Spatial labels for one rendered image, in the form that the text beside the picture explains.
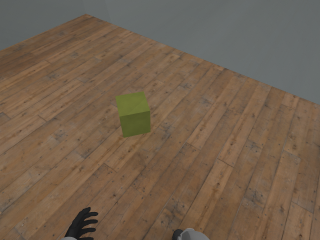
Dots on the right robot shin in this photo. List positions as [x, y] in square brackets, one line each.
[188, 229]

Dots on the robot left hand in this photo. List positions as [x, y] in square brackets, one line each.
[75, 230]

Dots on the right robot thigh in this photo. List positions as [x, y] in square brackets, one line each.
[192, 235]

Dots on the carton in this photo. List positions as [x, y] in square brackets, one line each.
[134, 114]

